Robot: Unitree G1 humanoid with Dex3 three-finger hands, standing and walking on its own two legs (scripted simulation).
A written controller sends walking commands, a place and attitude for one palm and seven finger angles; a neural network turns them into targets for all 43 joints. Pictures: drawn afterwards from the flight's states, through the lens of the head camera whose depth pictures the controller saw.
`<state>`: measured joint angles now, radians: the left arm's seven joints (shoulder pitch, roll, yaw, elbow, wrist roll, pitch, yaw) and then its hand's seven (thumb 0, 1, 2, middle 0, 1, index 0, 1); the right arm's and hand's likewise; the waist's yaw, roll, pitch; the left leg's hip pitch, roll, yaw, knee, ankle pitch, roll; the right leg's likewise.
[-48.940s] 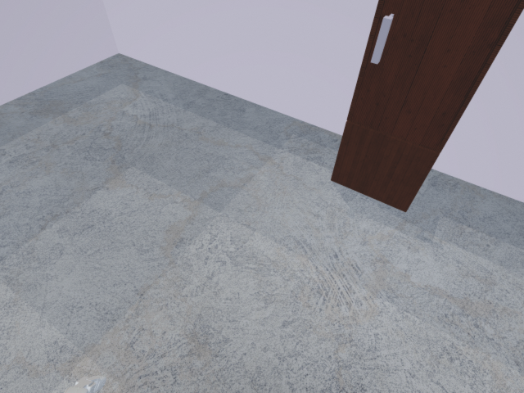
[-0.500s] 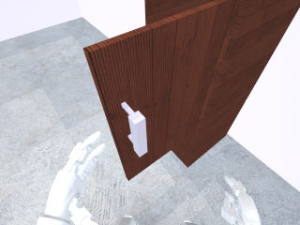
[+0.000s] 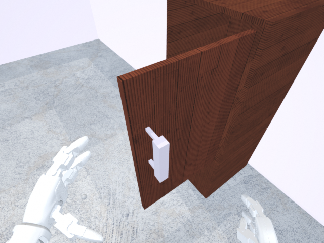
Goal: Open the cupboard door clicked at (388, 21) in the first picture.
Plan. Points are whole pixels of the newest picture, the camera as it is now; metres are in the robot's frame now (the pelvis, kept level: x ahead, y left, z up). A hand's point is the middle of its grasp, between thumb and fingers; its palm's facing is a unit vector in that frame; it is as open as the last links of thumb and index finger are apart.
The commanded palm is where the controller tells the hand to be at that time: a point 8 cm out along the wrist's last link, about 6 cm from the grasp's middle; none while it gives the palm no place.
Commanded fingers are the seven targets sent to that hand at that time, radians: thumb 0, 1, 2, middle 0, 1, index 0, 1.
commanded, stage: draw the hand back to the body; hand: left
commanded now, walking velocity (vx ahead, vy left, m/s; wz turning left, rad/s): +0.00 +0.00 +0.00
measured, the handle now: (155, 154) +0.32 +0.05 +0.07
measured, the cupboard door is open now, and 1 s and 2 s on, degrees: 89 89 89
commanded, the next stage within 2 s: step back with the hand held close in 1.02 s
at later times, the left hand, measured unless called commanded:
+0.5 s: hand (40, 160) +0.21 +0.24 +0.18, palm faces +0.36 -0.84 -0.41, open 10.8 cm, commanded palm +0.16 +0.29 +0.20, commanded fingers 0.00 0.69 0.81 -0.19 -0.30 -0.19 -0.30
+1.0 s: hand (37, 156) +0.21 +0.24 +0.20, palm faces +0.41 -0.81 -0.41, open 7.5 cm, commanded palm +0.16 +0.28 +0.21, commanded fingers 0.00 0.90 0.90 -0.20 -0.30 -0.20 -0.30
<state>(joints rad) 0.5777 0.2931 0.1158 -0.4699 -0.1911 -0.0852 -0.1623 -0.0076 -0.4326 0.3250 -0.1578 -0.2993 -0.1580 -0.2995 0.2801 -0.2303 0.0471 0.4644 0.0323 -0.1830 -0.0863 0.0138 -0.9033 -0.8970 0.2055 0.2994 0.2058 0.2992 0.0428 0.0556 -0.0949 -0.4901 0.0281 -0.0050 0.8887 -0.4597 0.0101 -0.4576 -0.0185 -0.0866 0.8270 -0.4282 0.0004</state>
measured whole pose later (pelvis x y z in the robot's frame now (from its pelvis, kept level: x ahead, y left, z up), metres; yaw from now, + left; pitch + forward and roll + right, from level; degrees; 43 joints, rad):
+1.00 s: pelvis +0.02 -0.01 +0.04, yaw -2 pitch -5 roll -1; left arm 0.49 0.34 0.32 -0.42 -0.05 -0.08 0.11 0.02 0.88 0.89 -0.21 -0.30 -0.21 -0.30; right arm 0.20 -0.23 0.01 0.65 -0.01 -0.12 -0.08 0.01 -0.90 -0.90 0.21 0.30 0.21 0.30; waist 0.07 0.06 0.03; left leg -0.06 0.03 0.04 0.42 -0.26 -0.01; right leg -0.06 0.01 -0.05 0.38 -0.23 -0.01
